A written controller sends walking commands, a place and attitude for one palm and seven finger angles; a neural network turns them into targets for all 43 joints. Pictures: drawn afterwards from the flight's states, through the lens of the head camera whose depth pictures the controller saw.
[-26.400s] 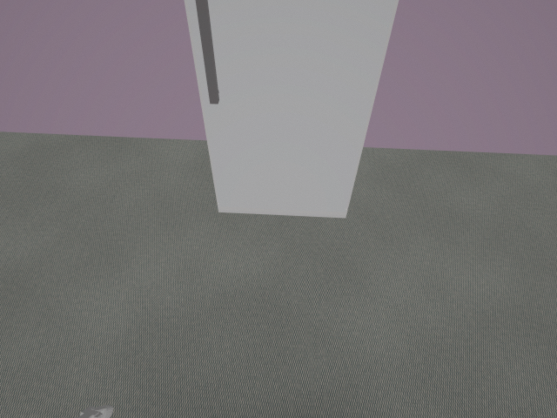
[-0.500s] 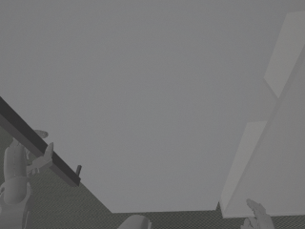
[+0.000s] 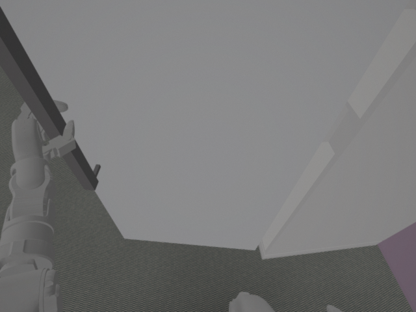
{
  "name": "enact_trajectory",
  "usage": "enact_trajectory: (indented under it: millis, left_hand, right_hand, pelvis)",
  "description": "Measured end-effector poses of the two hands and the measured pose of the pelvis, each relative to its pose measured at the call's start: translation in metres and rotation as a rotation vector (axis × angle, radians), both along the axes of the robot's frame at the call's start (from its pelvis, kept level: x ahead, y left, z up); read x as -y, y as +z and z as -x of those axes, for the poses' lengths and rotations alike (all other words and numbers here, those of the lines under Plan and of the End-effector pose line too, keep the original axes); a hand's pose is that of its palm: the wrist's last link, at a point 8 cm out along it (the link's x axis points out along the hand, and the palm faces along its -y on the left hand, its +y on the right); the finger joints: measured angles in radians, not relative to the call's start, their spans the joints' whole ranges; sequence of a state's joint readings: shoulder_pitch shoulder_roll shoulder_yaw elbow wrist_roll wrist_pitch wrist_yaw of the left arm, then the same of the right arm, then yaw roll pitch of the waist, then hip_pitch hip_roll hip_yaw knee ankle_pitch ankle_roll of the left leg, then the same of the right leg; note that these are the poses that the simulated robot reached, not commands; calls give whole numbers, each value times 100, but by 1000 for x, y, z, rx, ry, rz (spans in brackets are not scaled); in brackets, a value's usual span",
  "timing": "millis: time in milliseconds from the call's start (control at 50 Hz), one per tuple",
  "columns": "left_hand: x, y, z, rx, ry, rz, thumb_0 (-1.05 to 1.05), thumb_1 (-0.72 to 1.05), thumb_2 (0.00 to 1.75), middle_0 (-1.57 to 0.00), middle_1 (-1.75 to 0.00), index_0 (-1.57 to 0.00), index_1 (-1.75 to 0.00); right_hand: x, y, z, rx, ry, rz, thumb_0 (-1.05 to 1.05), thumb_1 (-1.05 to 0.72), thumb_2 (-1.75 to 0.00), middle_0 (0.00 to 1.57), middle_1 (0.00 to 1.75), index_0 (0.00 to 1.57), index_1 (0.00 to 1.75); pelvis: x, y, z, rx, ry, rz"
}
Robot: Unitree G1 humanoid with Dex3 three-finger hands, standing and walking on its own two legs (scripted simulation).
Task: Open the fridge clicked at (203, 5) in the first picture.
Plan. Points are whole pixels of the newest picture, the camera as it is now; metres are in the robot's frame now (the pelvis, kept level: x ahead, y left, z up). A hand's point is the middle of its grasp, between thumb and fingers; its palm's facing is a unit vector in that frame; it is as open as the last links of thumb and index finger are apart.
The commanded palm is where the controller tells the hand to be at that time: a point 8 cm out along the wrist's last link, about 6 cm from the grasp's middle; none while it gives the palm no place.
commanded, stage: stop walking and hold the door back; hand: left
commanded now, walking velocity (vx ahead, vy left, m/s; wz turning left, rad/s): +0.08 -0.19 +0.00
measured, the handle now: (54, 107) +0.45 +0.29 +0.14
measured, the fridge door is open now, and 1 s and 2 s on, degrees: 78 79 79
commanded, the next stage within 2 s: loosen the grip on the handle in 0.42 s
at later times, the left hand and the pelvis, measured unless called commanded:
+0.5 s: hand (62, 146) +0.39 +0.28 +0.10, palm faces +0.35 -0.90 -0.26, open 6.3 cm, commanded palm +0.35 +0.32 +0.09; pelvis +0.02 +0.01 -0.01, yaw -4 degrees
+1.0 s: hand (58, 151) +0.41 +0.31 +0.05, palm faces +0.38 -0.88 -0.29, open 13.3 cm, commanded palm +0.36 +0.34 +0.08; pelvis +0.03 +0.05 -0.03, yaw -4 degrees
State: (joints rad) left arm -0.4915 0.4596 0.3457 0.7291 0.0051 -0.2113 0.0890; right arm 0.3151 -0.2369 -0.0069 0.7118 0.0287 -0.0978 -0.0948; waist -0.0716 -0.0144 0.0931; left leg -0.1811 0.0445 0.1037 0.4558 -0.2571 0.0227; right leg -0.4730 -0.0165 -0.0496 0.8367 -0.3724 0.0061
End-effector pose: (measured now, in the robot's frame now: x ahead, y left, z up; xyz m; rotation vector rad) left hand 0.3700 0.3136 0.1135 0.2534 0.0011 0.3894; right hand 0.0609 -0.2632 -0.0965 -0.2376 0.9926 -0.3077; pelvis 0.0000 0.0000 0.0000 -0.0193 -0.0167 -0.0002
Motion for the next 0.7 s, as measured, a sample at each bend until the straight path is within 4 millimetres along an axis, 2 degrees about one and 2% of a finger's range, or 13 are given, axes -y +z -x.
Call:
enact_trajectory:
  millis: [80,160,220,300,380,460,540,620,700]
  left_hand:
    - [-2,0,-2,-2,-31,-11,-5,58,75,-40,-138,-39,-138]
    - [-3,0,0,7,-43,-55,-7,58,74,-42,-138,-38,-138]
    - [-4,0,3,12,-31,-103,-10,56,73,-43,-139,-38,-138]
    - [-3,1,10,9,-6,-116,-11,55,74,-44,-138,-37,-139]
    - [-2,0,17,16,-2,-89,-9,55,74,-44,-138,-38,-138]
    - [-3,-2,19,41,-21,-58,-8,56,75,-45,-139,-38,-138]
    - [-7,-5,14,75,-76,-47,-8,55,76,-45,-139,-40,-138]
    - [-15,-7,0,46,-114,14,-12,47,74,-46,-140,-42,-139]
    - [-18,-11,1,21,-88,29,-9,37,67,-45,-138,-43,-139]
  right_hand:
    - [-25,-4,14,-87,-10,-61,1,-90,-89,20,30,20,30]
    - [-30,-11,9,-104,-23,-87,1,-91,-89,21,30,20,30]
    - [-21,-20,-7,-73,-13,-94,1,-91,-89,21,30,20,30]
    - [-3,-24,-41,6,-3,-77,1,-91,-89,21,30,20,30]
    - [9,-8,-74,119,18,-26,1,-91,-89,21,30,20,30]
    - [11,10,-96,201,50,39,1,-91,-89,20,30,20,29]
    - [2,20,-105,237,75,83,1,-91,-89,20,30,20,29]
    - [-20,32,-101,270,107,85,1,-90,-89,20,30,20,29]
    - [-42,27,-92,316,109,39,1,-90,-89,20,30,20,29]
  pelvis:
    - [-2,5,-10,-15,-12,22]
    - [2,1,-21,-24,-45,11]
    - [8,-9,-29,-24,-57,-8]
    - [8,-13,-26,-6,-59,14]
    - [3,-11,-24,13,-69,-9]
    - [-4,-11,-25,12,-65,-5]
    - [-17,-15,-24,11,-62,21]
    - [-25,-14,-16,-19,-74,-10]
    - [-40,-16,-11,-37,-88,-14]
